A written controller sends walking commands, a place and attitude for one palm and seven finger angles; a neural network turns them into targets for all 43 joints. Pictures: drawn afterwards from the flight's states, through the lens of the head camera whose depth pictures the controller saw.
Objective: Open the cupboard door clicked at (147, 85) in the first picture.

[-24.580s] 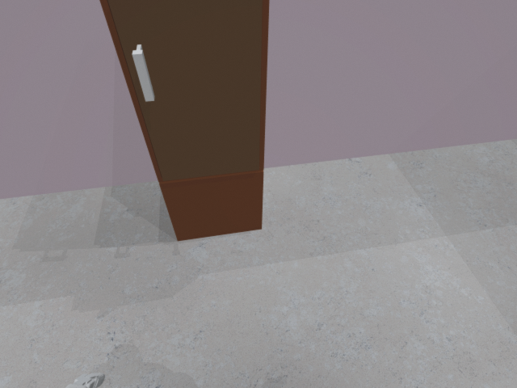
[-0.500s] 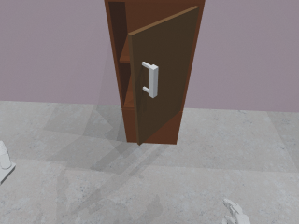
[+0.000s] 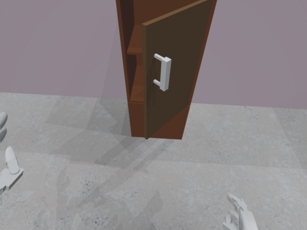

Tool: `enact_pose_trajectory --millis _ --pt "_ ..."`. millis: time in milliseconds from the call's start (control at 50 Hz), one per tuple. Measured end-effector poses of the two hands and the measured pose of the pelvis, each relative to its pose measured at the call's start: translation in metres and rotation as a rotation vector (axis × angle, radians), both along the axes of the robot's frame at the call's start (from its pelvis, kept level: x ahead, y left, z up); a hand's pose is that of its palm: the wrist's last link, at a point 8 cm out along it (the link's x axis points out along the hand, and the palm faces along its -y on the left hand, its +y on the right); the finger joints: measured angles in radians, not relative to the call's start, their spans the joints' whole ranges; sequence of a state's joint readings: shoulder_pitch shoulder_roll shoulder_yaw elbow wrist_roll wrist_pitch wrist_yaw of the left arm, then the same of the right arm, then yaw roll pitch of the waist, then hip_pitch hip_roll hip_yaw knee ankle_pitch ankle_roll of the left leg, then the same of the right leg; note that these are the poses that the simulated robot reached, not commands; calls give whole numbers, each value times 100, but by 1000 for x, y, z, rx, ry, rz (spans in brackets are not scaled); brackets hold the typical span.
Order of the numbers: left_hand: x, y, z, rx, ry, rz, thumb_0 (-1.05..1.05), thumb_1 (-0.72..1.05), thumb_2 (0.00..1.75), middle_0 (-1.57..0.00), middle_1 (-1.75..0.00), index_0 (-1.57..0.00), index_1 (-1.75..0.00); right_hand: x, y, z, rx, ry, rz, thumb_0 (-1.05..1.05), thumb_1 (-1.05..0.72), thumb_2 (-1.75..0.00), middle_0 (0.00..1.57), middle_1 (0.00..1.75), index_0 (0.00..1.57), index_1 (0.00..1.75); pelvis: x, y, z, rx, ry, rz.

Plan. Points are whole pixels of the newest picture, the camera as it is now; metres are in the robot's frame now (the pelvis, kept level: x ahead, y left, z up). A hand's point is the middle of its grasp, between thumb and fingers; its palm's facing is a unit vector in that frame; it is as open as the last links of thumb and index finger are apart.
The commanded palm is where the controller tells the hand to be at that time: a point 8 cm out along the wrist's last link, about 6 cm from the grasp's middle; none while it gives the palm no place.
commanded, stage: let the arm hang, fingers relaxed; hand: left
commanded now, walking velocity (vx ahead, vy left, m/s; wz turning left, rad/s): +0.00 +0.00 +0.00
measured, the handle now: (160, 72) +0.61 +0.02 +0.07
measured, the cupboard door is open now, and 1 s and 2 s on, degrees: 49 49 49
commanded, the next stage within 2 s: look to check the result in 1.20 s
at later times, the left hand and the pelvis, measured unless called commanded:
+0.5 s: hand out of the picture +0.01 +0.16 -0.18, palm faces +0.02 -0.98 -0.17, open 7.1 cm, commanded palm none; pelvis -0.01 -0.02 -0.01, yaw +2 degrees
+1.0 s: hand out of the picture +0.01 +0.15 -0.18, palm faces +0.06 -0.98 -0.18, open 7.4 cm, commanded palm none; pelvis +0.01 -0.02 +0.00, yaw +1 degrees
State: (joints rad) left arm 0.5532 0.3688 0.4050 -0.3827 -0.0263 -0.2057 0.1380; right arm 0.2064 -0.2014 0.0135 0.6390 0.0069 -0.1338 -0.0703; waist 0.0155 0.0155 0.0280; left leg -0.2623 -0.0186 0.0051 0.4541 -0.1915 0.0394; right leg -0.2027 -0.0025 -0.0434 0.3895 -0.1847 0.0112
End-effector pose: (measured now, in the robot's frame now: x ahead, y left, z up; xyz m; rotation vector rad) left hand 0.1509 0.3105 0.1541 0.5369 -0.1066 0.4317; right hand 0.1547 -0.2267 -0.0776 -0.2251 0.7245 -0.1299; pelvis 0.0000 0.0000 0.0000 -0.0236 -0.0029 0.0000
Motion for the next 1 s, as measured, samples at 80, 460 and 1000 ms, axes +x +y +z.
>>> enact_pose_trajectory --millis 80,460,1000 --pt "1 -8 -5 -40 -14 -1 2 89 90 -21 -30 -21 -30 -4 -2 -2 -22 25 18 1 -90 -90 20 30 21 30 -1 -2 0 2 -6 10" --pt "-127 -99 -307 -607 1316 93 1 96 89 -21 -30 -21 -30 -126 -49 -50 -46 565 -80 1 -90 -90 20 30 20 30 -11 -15 -7 14 -7 32" --pt "-152 -112 -300 -645 1401 194 1 91 90 -20 -30 -20 -30 -153 0 -75 105 686 -103 1 -91 -90 20 30 20 30 7 -17 -1 23 -21 26"
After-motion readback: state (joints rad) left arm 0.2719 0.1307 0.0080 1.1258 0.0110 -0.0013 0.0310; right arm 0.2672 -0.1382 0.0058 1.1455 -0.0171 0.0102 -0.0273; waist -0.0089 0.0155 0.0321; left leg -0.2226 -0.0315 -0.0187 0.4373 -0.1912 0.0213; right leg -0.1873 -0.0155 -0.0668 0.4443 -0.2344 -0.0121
